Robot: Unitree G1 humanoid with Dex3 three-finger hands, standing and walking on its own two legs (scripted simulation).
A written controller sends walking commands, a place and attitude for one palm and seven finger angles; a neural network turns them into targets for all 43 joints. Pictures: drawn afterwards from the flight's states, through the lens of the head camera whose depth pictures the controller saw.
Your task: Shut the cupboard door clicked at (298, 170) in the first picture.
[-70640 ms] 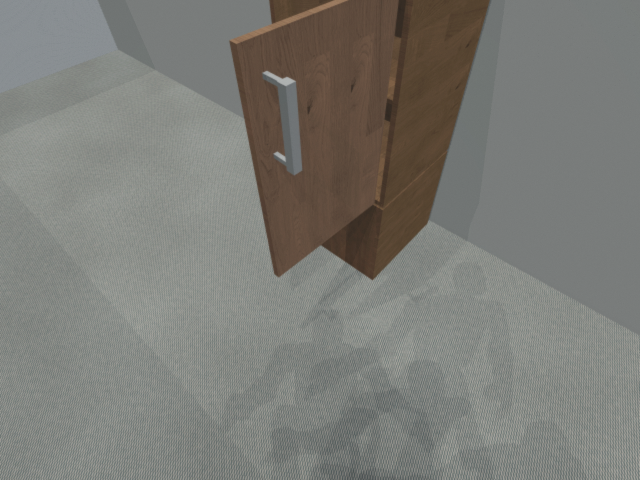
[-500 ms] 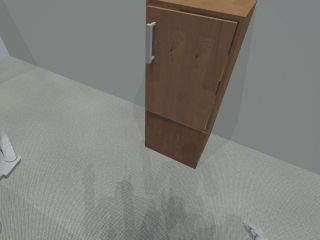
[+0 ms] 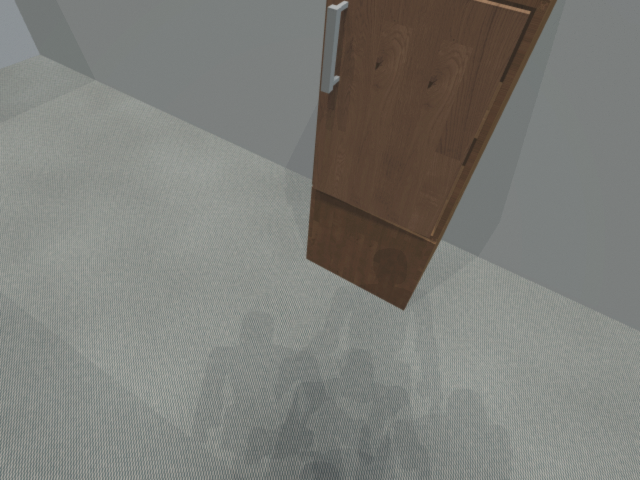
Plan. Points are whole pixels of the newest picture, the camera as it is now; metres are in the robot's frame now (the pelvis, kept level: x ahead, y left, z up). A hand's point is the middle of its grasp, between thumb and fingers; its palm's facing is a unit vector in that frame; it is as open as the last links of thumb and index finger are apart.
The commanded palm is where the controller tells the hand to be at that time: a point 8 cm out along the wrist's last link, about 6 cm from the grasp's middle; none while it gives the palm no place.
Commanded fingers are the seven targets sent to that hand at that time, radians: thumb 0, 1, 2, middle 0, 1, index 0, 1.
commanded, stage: let the arm hang, fingers relaxed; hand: left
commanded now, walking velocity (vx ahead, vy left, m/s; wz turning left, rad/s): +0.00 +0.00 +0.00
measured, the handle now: (334, 48) +0.93 +0.02 +0.11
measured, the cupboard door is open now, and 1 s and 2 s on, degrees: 2 2 2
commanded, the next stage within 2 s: look to check the result in 0.74 s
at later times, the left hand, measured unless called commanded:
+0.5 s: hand out of the picture -0.04 +0.19 -0.17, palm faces +0.00 -0.99 -0.17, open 7.4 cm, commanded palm none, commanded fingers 0.00 0.90 0.90 -0.20 -0.30 -0.20 -0.30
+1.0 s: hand out of the picture -0.03 +0.19 -0.17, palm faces -0.02 -0.98 -0.19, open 7.4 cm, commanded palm none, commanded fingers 0.00 0.90 0.90 -0.20 -0.30 -0.20 -0.30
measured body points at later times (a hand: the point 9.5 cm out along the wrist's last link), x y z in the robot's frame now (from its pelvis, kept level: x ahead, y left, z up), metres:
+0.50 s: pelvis -0.01 +0.03 +0.01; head -0.02 +0.03 +0.46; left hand -0.04 +0.25 -0.15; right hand -0.05 -0.17 -0.16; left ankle +0.03 +0.12 -0.74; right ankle +0.00 -0.10 -0.74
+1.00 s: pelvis -0.01 +0.03 +0.01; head -0.01 +0.02 +0.46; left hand -0.03 +0.25 -0.15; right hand -0.06 -0.19 -0.16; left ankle +0.03 +0.12 -0.74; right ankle +0.00 -0.10 -0.74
